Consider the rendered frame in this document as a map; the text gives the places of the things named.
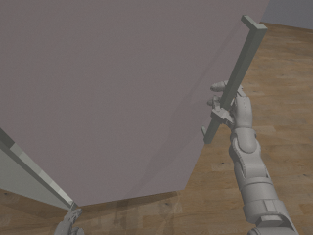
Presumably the right robot forearm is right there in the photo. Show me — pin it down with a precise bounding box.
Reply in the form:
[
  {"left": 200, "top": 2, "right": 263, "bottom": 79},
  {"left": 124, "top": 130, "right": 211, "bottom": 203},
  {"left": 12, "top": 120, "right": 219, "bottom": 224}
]
[{"left": 228, "top": 127, "right": 299, "bottom": 235}]

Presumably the handle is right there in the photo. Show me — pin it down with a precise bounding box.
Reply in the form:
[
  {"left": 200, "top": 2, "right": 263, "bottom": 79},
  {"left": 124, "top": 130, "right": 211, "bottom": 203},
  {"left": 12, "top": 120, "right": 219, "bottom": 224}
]
[{"left": 201, "top": 15, "right": 268, "bottom": 145}]

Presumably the left robot hand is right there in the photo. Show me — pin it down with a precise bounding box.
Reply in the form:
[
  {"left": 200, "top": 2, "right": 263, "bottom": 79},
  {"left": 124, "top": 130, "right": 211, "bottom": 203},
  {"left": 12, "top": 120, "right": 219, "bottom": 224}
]
[{"left": 53, "top": 209, "right": 85, "bottom": 235}]

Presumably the fridge door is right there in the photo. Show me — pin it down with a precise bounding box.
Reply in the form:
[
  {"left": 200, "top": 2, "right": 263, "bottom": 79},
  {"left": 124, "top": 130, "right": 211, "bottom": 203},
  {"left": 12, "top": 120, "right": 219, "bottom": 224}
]
[{"left": 0, "top": 0, "right": 270, "bottom": 207}]

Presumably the right robot hand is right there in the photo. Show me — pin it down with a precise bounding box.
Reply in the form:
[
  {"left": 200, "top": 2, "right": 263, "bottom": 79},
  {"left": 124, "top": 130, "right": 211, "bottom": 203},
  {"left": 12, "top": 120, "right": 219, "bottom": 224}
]
[{"left": 207, "top": 80, "right": 253, "bottom": 132}]

